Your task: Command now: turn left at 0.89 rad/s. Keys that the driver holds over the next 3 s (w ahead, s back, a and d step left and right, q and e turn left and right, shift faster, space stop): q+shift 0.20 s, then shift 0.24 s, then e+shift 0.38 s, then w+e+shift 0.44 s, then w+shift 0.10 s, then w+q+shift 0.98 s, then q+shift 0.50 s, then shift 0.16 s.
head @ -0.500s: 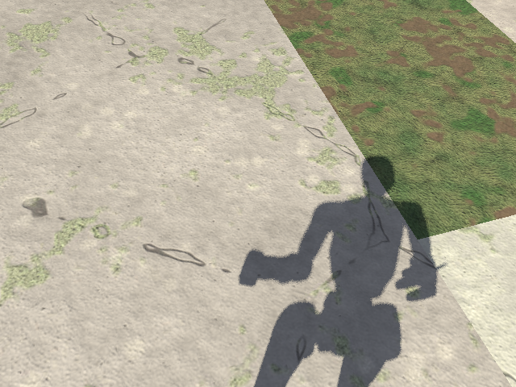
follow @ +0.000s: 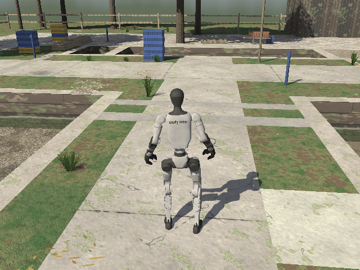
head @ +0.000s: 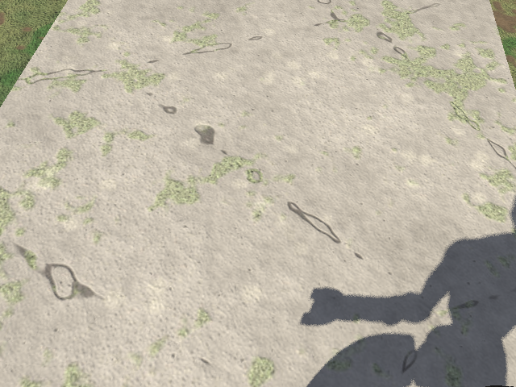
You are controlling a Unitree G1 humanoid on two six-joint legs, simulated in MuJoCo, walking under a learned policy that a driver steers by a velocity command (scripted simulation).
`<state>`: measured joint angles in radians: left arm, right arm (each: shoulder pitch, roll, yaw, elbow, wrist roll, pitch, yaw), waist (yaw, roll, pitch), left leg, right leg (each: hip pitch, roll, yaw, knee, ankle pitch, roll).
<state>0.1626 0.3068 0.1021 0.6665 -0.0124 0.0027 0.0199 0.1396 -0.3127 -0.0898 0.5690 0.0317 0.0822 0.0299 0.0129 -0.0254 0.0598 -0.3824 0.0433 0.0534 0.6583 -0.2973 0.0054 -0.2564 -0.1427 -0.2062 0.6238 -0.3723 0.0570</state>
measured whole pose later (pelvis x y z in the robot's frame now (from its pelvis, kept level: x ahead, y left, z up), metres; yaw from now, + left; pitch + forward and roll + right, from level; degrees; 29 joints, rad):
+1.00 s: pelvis +0.08 +0.02 +0.02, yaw -2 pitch +2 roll +0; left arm 0.21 0.36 0.10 0.63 -0.04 0.03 -0.02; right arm 0.30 -0.29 -0.07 0.67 -0.01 -0.05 -0.04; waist -0.05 -0.03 -0.01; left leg -0.10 -0.01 0.10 0.35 -0.29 0.04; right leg -0.62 -0.06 0.05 1.18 -0.27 0.06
